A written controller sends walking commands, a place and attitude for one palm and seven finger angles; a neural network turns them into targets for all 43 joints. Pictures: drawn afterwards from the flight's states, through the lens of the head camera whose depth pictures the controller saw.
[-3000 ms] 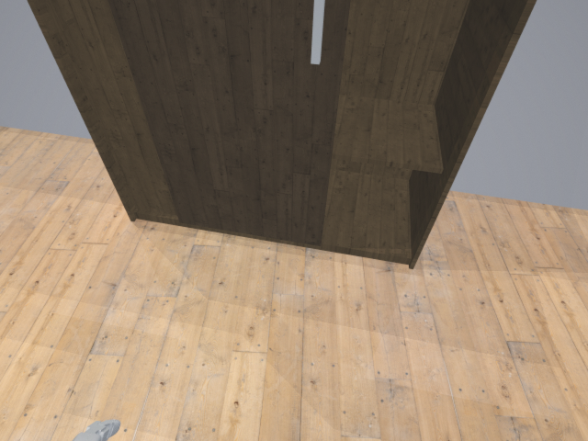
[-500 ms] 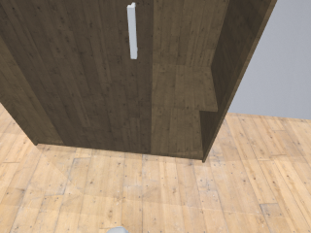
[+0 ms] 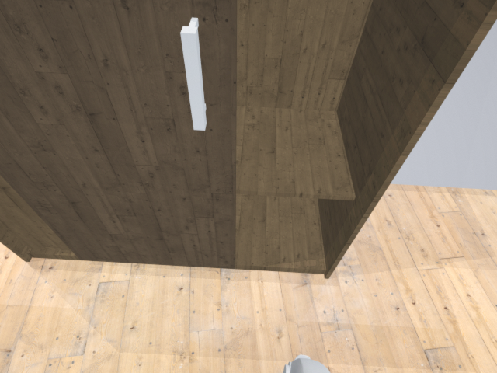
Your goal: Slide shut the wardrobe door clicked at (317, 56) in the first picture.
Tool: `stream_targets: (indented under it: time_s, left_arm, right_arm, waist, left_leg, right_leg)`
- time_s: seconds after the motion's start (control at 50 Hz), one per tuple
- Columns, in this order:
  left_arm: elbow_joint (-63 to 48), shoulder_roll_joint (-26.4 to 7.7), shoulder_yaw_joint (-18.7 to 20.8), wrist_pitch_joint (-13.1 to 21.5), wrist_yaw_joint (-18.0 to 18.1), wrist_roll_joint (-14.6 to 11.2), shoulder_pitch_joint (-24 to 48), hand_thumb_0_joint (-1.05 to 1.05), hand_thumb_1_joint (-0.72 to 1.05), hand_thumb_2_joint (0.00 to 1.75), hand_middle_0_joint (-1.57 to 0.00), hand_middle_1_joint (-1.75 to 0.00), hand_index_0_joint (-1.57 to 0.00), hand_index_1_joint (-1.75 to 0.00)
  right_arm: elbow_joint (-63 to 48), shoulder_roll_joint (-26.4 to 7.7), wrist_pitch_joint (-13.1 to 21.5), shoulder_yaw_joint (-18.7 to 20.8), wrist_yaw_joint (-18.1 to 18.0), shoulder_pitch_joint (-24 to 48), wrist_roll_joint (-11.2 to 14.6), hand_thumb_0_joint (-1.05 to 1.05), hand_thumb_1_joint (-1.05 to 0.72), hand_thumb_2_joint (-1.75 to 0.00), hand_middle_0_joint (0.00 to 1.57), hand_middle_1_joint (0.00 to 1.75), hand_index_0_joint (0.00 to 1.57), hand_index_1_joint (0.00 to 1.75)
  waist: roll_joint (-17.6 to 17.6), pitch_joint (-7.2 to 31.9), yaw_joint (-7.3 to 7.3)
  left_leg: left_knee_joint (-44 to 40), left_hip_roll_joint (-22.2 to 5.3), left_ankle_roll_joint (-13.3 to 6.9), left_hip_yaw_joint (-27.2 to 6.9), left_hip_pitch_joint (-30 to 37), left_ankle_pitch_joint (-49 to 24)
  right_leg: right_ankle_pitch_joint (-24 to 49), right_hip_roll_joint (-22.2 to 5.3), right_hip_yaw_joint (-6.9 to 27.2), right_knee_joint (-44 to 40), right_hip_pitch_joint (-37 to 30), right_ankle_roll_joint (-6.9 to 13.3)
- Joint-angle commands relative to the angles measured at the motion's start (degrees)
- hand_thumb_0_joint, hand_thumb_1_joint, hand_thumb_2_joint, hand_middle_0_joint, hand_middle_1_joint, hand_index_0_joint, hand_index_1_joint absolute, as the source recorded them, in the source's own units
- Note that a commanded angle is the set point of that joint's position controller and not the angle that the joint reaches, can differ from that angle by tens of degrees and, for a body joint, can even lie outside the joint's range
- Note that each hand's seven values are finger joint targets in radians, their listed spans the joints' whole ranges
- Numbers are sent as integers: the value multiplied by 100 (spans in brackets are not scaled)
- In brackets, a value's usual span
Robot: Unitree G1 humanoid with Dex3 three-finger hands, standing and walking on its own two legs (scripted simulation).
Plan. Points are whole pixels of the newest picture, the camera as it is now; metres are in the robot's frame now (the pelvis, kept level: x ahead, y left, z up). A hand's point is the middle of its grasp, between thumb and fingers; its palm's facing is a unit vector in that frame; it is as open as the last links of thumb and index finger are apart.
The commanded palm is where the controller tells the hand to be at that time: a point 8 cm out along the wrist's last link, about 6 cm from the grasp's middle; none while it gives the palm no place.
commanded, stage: come to a stop and stand still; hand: left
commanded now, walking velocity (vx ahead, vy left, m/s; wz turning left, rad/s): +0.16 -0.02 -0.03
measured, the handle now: (197, 78) +0.56 +0.12 +0.17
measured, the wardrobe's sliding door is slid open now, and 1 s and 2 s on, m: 0.38 0.38 0.38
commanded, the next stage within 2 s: none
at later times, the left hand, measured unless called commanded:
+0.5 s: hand (143, 371) +0.15 +0.20 -0.17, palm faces +0.06 -0.97 -0.24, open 7.3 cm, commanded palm none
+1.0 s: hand out of the picture +0.04 +0.21 -0.18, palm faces -0.01 -0.98 -0.20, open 7.4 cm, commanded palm none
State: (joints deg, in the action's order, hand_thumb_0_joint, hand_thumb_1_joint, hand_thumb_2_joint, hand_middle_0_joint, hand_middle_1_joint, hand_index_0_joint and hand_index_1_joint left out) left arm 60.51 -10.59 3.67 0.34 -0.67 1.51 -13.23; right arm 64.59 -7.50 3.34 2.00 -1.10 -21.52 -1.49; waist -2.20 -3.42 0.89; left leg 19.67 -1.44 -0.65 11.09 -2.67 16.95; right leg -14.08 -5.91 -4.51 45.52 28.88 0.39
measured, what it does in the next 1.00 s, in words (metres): steps on the spot: right foot, then left foot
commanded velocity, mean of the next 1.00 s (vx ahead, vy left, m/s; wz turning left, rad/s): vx -0.09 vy -0.03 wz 0.00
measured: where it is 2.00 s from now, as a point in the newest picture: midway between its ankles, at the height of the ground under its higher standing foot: outside the picture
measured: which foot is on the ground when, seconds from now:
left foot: down 0.00-0.10, up 0.12-0.54, down 0.56-1.00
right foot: up 0.00-0.08, down 0.10-0.56, up 0.58-1.00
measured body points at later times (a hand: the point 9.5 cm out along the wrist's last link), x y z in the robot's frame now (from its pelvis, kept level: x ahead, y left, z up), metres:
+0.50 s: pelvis +0.06 +0.00 -0.01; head +0.10 +0.01 +0.44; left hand +0.15 +0.25 -0.16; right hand +0.16 -0.24 -0.15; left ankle +0.07 +0.13 -0.71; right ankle +0.12 -0.12 -0.74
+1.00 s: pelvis +0.04 +0.02 +0.00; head +0.07 +0.03 +0.45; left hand +0.04 +0.26 -0.16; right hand +0.03 -0.21 -0.15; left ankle +0.06 +0.13 -0.74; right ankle -0.01 -0.11 -0.72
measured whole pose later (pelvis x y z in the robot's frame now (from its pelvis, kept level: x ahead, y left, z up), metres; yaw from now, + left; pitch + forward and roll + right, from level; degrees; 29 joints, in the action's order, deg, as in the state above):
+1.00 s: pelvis +0.04 +0.02 +0.00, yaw -1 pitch +1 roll +0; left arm 63.4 -11.0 2.5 -3.5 0.6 0.9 -15.9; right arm 62.5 -8.5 -0.6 2.2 -2.3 -15.3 -1.3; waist -1.5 -2.4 1.6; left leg 23.1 -1.8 -0.8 5.4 -13.2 10.6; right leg -22.9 -1.4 -0.8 35.8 13.0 -1.4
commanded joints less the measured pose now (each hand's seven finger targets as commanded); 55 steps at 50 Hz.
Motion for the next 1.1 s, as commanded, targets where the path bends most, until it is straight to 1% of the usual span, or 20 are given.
stream_targets:
  time_s: [0.0,0.04,0.06,0.08,0.1,0.14,0.2,0.32,0.48,0.5,0.54,0.56,0.6,0.68,0.82,0.94,1.0,1.04,1.06,1.08]
  left_arm:
    - [-337,-37,-20,144,-32,-7,-10,0,90,90,-20,-30,-20,-30]
    - [-68,-238,23,194,-4,14,-724,0,90,90,-20,-30,-20,-30]
    - [81,-587,85,274,56,40,-1179,0,90,90,-20,-30,-20,-30]
    - [139,-1103,187,330,156,18,-1489,0,90,90,-20,-30,-20,-30]
    - [103,-1112,96,282,183,-100,-1413,0,90,90,-20,-30,-20,-30]
    - [-103,-1001,62,236,279,-58,-509,0,90,90,-20,-30,-20,-30]
    - [-225,-792,47,60,379,-39,-147,0,90,90,-20,-30,-20,-30]
    - [-557,-921,141,-52,390,-19,235,0,90,90,-20,-30,-20,-30]
    - [-735,-973,152,-168,318,39,380,0,90,90,-20,-30,-20,-30]
    - [-728,-841,109,-202,296,-3,324,0,90,90,-20,-30,-20,-30]
    - [-790,-269,-31,-269,273,-79,9,0,90,90,-20,-30,-20,-30]
    - [-764,-447,8,-300,275,-57,65,0,90,90,-20,-30,-20,-30]
    - [-502,-567,103,-334,196,10,-214,0,90,90,-20,-30,-20,-30]
    - [-194,-660,104,-277,106,-12,-554,0,90,90,-20,-30,-20,-30]
    - [-189,-419,-10,-314,109,-26,-307,0,90,90,-20,-30,-20,-30]
    - [52,-195,-100,-259,153,-72,-589,0,90,90,-20,-30,-20,-30]
    - [245,-326,-104,-150,209,-44,-925,0,90,90,-20,-30,-20,-30]
    - [226,-661,-141,-40,255,-69,-575,0,90,90,-20,-30,-20,-30]
    - [181,-653,-167,-29,253,-81,-476,0,90,90,-20,-30,-20,-30]
    - [215,-577,-152,19,272,-77,-425,0,90,90,-20,-30,-20,-30]
  right_arm:
    - [-126,-857,34,150,-61,-277,-17,0,-90,-90,20,30,20,30]
    - [-82,-838,0,132,-43,-227,37,0,-90,-90,20,30,20,30]
    - [-78,-654,5,92,-21,-303,91,0,-90,-90,20,30,20,30]
    - [-171,-298,-5,17,-2,-620,142,0,-90,-90,20,30,20,30]
    - [-174,-422,-103,17,-104,-576,173,0,-90,-90,20,30,20,30]
    - [-145,-411,-217,68,-122,-318,199,0,-90,-90,20,30,20,30]
    - [-163,-300,-476,81,-130,29,170,0,-90,-90,20,30,20,30]
    - [-497,-497,-709,236,-12,319,77,0,-90,-90,20,30,20,30]
    - [-788,-507,-478,186,28,335,98,0,-90,-90,20,30,20,30]
    - [-721,-606,-415,172,35,147,97,0,-90,-90,20,30,20,30]
    - [-991,-1424,-322,269,-16,410,0,0,-90,-90,20,30,20,30]
    - [-1121,-1438,-357,204,-41,831,-41,0,-90,-90,20,30,20,30]
    - [-1123,-1213,-305,137,-157,1321,-44,0,-90,-90,20,30,20,30]
    - [-976,-1070,-258,89,-219,1012,47,0,-90,-90,20,30,20,30]
    - [-536,-1150,-282,185,-283,190,23,0,-90,-90,20,30,20,30]
    - [-354,-1137,-337,217,-195,316,18,0,-90,-90,20,30,20,30]
    - [-262,-861,-346,166,-132,321,95,0,-90,-90,20,30,20,30]
    - [-254,-380,-347,-5,-77,347,128,0,-90,-90,20,30,20,30]
    - [-236,-326,-356,-26,-41,366,90,0,-90,-90,20,30,20,30]
    - [-176,-281,-405,-37,-47,351,43,0,-90,-90,20,30,20,30]
  waist:
    - [952,-88,-30]
    - [674,189,-384]
    - [36,554,-570]
    - [-1337,1159,-512]
    - [-869,1297,-432]
    - [-807,911,-262]
    - [-182,464,-190]
    - [-468,592,-77]
    - [-876,754,58]
    - [-430,736,163]
    - [2177,321,76]
    - [1579,147,-12]
    - [1344,0,-278]
    - [1022,328,-191]
    - [1092,505,166]
    - [1238,431,45]
    - [450,397,-143]
    - [-614,110,-10]
    - [-476,5,3]
    - [-1141,-162,-5]
  left_leg:
    - [-103,-1444,-724,-661,-204,-2627]
    - [821,-1124,-470,-406,-559,-2447]
    - [1834,-843,-224,-257,-1316,-1821]
    - [3196,-153,76,-65,-2137,707]
    - [3802,-191,105,-724,-1687,1920]
    - [3996,-330,128,-1027,-1733,1647]
    - [4095,-285,236,-1109,-1993,1431]
    - [4408,-78,429,-1114,-2218,690]
    - [1436,-38,286,-789,-847,-171]
    - [624,-96,266,-837,-435,-748]
    - [-678,-1993,-328,-3187,-1203,-1764]
    - [-869,-2146,-693,-3163,-1972,-919]
    - [-919,-1617,-527,-2528,-1816,-390]
    - [-625,-1296,-469,-1768,-623,-1427]
    - [-310,-1569,-765,-1908,364,-2912]
    - [-369,-1350,-678,-1916,-422,-1595]
    - [51,-830,-215,-1490,-1328,-369]
    - [507,-249,127,-903,-1450,199]
    - [568,-223,126,-930,-1155,65]
    - [689,-223,113,-894,-1155,-51]
  right_leg:
    - [103,263,-279,-1040,-686,126]
    - [741,441,-427,-1685,-1892,165]
    - [1757,-138,283,-1721,-2999,328]
    - [3744,-1603,1960,-2070,-3770,833]
    - [5045,-1964,1950,-2319,-3169,1204]
    - [5780,-1711,1396,-2138,-2493,1237]
    - [5221,-1562,909,-2287,-1986,1136]
    - [4211,-1394,513,-2434,-1644,1021]
    - [1342,-912,525,-2088,-1218,637]
    - [679,-624,404,-1678,-1009,394]
    - [-1894,528,100,70,-240,-168]
    - [-1738,394,685,649,-637,-87]
    - [-946,441,891,1300,-394,-168]
    - [-352,513,837,1514,-5,-316]
    - [-1071,428,556,248,-249,-327]
    - [-846,489,290,-1308,-1357,-142]
    - [369,247,491,-2798,-2488,-68]
    - [-299,-744,1465,-3320,-1895,348]
    - [-584,-809,1440,-3416,-1484,442]
    - [-495,-552,1408,-3516,-1325,418]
